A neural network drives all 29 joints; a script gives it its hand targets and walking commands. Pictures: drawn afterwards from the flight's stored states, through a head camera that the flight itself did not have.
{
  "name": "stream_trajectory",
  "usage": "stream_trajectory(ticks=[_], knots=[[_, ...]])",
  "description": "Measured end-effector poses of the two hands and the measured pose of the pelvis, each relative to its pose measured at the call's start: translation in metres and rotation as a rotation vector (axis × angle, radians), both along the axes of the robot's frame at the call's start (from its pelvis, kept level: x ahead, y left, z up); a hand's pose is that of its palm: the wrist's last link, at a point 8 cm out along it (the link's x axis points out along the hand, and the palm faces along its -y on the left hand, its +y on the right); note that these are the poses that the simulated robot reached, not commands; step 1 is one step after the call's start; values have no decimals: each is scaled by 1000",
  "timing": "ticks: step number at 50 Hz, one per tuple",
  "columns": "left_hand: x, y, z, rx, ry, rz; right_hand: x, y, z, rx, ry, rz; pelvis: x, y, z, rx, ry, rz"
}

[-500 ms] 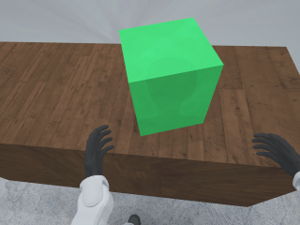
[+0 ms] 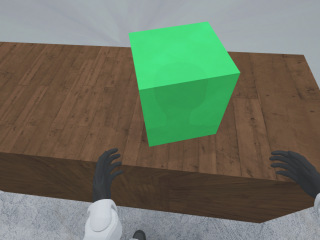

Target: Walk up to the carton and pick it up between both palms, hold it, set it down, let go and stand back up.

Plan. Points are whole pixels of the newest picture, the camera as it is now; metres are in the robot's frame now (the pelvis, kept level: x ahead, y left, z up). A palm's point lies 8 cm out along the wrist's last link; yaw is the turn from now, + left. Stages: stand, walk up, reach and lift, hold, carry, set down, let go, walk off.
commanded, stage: set down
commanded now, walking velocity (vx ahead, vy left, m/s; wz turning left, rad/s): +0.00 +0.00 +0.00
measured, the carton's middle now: (176, 88) +0.50 +0.02 +0.06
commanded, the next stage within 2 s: none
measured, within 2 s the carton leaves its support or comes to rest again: neither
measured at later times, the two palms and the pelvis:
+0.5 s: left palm (104, 202) +0.20 +0.16 -0.01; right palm (307, 184) +0.28 -0.29 +0.00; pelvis +0.01 +0.00 +0.00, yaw +0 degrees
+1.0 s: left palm (95, 214) +0.18 +0.19 -0.04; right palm (302, 186) +0.27 -0.28 +0.00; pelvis +0.01 -0.01 +0.00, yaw +0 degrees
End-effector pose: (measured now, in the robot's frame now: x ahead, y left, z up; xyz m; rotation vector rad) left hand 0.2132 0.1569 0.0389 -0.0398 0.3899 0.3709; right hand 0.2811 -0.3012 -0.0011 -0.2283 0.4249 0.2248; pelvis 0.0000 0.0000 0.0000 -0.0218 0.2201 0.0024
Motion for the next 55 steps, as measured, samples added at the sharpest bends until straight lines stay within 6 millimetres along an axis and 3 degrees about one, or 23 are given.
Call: stream_trajectory(ticks=[23, 55], knots=[[-14, 6, -43, -47, 132, -15, -4, 7, -1, 11, -8, -121, 8, -3, 2, 5, -40, 1], [-40, 38, -86, -31, 280, -75, -10, 24, 0, -17, -11, -269, 16, -8, 4, 11, -121, 3]])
